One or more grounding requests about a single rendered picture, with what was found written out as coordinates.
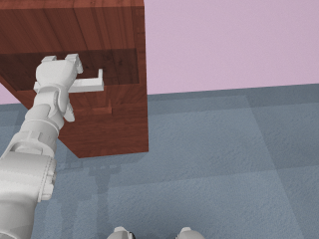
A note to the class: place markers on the left robot shin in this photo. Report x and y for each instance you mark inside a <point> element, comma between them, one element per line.
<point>121,228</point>

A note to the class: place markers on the cabinet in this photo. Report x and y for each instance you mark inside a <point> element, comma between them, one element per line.
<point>38,26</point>

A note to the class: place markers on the right robot shin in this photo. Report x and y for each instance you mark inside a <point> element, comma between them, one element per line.
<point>185,229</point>

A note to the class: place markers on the robot left upper arm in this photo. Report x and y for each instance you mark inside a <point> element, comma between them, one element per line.
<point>25,180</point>

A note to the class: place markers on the left robot forearm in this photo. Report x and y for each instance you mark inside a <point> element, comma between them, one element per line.
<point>40,129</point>

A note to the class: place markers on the handle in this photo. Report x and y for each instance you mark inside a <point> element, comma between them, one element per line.
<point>83,85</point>
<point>96,113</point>

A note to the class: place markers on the robot shin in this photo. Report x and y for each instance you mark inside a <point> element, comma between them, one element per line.
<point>121,228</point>
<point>185,229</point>

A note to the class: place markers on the drawer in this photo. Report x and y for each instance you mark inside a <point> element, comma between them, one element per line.
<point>120,66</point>

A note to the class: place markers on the robot left hand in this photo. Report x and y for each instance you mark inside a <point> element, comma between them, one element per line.
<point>60,72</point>

